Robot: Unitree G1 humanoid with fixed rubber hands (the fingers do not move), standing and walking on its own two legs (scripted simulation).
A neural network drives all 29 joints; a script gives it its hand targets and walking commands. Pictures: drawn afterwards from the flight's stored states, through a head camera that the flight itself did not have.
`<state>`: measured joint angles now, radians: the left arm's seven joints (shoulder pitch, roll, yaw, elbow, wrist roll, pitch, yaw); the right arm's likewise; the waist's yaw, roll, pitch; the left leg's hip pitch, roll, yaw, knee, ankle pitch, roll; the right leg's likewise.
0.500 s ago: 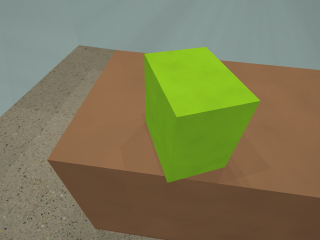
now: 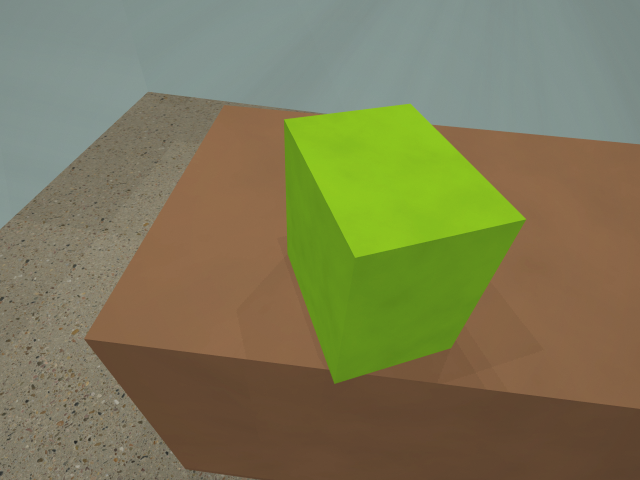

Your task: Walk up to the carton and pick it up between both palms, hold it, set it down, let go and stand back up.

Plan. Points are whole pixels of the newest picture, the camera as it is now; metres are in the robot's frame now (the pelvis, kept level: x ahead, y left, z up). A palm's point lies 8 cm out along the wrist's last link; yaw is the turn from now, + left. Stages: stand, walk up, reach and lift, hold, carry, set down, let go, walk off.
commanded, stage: walk up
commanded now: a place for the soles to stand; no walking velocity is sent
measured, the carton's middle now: (373, 241) +0.44 -0.06 +0.08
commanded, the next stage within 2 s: reach and lift in 0.62 s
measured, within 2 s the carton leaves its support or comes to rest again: neither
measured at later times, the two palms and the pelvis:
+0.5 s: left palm out of the picture +0.08 +0.30 -0.12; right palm out of the picture +0.08 -0.29 -0.11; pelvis +0.01 +0.01 +0.00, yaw -1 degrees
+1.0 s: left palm (136, 455) +0.19 +0.24 -0.08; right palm out of the picture +0.17 -0.31 -0.08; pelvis +0.01 -0.02 -0.01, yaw -1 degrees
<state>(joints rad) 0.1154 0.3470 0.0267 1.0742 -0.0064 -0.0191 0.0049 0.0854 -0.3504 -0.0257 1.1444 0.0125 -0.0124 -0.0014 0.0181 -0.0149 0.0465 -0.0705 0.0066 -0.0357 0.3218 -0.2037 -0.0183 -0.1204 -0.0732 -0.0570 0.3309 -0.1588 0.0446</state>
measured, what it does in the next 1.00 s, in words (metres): stands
